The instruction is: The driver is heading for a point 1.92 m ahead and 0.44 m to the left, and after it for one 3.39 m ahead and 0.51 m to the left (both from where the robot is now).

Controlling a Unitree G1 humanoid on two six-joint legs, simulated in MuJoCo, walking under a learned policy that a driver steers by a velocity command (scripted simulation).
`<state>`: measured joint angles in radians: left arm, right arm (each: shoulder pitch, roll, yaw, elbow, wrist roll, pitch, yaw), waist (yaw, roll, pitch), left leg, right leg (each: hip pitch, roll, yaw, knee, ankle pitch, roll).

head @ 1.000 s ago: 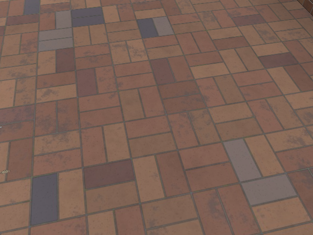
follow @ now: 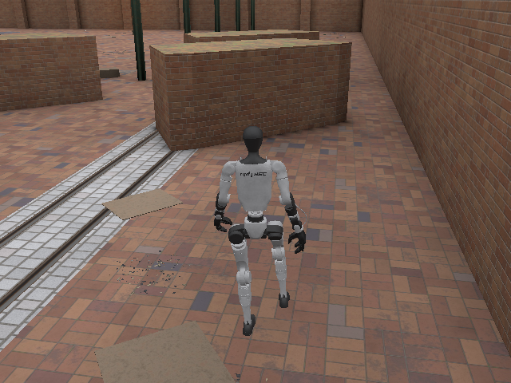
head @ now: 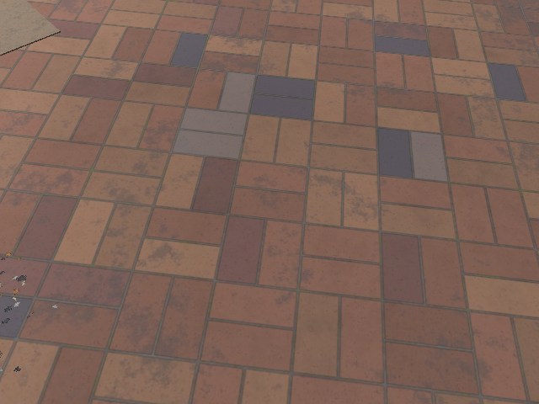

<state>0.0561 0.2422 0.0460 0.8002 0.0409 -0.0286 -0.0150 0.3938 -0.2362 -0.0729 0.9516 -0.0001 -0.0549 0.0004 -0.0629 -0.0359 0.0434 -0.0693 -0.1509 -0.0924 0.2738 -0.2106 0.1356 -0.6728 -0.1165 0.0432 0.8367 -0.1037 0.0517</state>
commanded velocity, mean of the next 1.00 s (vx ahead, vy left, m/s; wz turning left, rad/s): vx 0.10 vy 0.00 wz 0.39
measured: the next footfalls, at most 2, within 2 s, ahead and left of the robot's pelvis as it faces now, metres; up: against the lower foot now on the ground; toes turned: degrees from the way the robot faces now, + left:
right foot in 0.18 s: +0.28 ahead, -0.11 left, +0.00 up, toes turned +9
left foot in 0.64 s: +0.15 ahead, +0.09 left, +0.00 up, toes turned +20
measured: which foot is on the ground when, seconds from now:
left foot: down 0.00-0.18, up 0.20-0.62, down 0.64-1.00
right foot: up 0.00-0.16, down 0.18-0.64, up 0.66-0.94, down 0.96-1.00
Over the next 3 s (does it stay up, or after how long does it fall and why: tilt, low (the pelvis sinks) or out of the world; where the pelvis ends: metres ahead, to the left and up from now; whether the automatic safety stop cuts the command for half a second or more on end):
stays up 0.67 0.22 -0.03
